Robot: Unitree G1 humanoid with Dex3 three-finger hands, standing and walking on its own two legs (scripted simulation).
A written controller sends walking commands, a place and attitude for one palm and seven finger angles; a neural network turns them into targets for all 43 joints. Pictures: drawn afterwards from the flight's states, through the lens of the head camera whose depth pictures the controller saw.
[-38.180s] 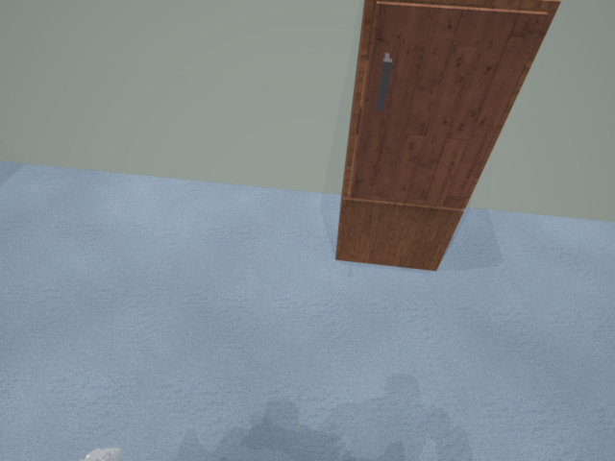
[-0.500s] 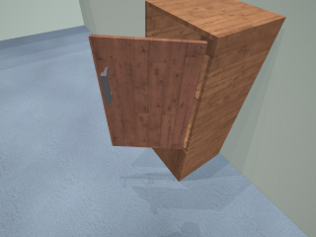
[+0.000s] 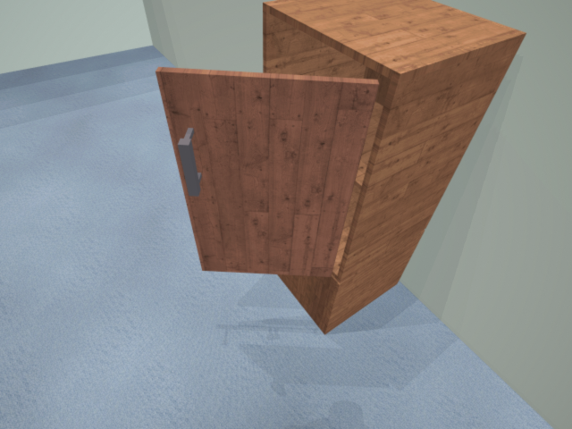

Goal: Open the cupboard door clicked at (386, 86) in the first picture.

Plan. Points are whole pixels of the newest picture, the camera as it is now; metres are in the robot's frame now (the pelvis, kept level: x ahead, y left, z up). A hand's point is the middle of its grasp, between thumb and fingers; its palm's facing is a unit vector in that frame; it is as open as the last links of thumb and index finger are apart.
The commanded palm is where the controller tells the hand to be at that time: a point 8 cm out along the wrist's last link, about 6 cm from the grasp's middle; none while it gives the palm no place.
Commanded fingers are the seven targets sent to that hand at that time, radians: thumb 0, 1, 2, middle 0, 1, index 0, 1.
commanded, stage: come to a stop and stand still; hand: left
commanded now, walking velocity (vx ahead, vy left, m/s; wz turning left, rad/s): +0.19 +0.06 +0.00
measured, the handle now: (192, 162) +0.57 +0.23 +0.04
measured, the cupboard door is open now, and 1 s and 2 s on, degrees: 53 53 53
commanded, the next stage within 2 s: look again from close up in 1.84 s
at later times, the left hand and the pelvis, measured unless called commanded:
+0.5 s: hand out of the picture +0.08 +0.19 -0.17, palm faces +0.04 -0.98 -0.21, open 7.3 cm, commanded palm none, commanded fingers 0.00 0.90 0.90 -0.20 -0.30 -0.20 -0.30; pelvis +0.04 +0.01 +0.00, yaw +0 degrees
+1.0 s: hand out of the picture +0.06 +0.16 -0.16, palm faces +0.04 -0.96 -0.26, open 7.4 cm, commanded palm none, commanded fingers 0.00 0.90 0.90 -0.20 -0.30 -0.20 -0.30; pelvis -0.01 -0.05 +0.00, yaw +2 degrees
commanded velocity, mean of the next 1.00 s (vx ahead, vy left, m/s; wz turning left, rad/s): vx -0.05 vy -0.02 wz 0.00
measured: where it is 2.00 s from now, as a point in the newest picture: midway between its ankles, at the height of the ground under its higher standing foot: outside the picture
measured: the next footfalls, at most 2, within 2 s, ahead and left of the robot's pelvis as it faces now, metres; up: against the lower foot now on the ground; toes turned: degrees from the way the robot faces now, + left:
right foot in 0.52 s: +0.07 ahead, -0.14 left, +0.00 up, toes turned +1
